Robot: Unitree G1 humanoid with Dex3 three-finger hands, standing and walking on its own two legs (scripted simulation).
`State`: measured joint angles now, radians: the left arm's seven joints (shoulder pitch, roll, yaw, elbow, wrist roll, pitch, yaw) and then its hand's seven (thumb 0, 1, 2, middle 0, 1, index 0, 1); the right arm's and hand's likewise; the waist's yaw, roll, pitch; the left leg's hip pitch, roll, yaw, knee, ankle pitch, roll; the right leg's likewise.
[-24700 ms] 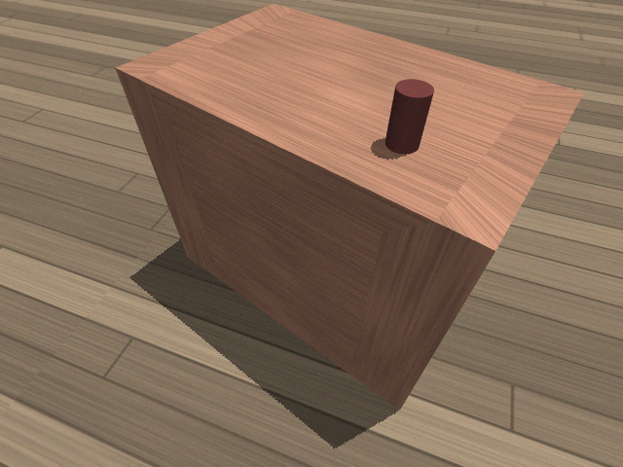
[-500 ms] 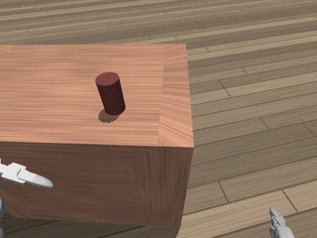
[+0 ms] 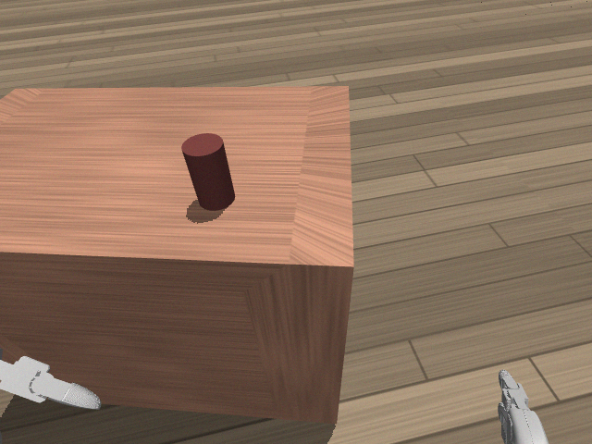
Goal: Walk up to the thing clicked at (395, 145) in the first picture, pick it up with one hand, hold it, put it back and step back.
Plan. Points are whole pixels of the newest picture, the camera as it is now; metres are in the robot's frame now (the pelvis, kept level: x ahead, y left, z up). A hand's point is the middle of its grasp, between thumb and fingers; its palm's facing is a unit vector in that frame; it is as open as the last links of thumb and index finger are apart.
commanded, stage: home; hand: left
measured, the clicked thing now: (210, 173) +0.53 +0.20 +0.09
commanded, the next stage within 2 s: none
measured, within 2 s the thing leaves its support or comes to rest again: neither
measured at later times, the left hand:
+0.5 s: hand (121, 377) +0.19 +0.25 +0.03, palm faces +0.24 -0.92 -0.31, open 17.4 cm
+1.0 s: hand (192, 391) +0.22 +0.19 -0.09, palm faces +0.08 -0.97 -0.23, open 17.5 cm
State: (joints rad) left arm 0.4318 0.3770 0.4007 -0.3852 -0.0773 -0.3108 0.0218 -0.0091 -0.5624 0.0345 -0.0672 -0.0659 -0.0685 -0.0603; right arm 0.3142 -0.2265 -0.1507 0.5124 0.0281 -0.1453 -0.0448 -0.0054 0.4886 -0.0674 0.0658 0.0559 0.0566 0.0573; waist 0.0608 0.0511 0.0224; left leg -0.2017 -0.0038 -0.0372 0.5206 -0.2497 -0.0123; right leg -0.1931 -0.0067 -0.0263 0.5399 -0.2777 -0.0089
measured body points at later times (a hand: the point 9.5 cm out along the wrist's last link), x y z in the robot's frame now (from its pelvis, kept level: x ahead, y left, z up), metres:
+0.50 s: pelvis +0.02 +0.02 +0.00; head +0.03 +0.01 +0.45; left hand +0.17 +0.29 +0.05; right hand +0.19 -0.21 -0.08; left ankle +0.02 +0.13 -0.73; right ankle +0.01 -0.11 -0.73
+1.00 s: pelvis +0.04 +0.02 +0.00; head +0.06 +0.02 +0.45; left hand +0.22 +0.25 -0.08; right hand +0.16 -0.23 -0.10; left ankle +0.03 +0.13 -0.73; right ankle +0.01 -0.11 -0.73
